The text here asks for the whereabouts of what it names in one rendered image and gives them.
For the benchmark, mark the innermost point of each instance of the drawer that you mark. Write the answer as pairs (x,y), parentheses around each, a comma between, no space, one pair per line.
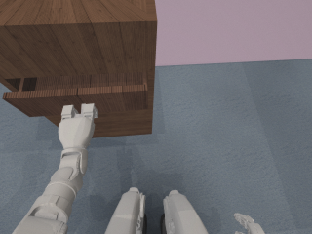
(111,92)

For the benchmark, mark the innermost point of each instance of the left robot forearm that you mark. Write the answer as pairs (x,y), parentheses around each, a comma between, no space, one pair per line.
(56,201)

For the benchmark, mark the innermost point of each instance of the robot left thigh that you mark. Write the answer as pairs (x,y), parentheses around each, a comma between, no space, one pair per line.
(129,210)

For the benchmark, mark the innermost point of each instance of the left robot upper arm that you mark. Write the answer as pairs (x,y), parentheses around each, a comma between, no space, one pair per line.
(41,225)

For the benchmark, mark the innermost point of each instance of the cabinet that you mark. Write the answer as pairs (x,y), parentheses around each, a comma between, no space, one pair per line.
(53,38)

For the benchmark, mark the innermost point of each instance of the right robot hand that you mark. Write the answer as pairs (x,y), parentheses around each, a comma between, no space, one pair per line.
(248,223)

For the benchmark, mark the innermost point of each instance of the handle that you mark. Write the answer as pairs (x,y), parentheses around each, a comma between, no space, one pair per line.
(82,109)

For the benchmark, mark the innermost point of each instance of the left robot hand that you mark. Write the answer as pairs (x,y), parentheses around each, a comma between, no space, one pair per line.
(77,131)

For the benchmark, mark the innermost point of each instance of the robot right shin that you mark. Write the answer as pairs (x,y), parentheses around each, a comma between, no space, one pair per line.
(170,228)

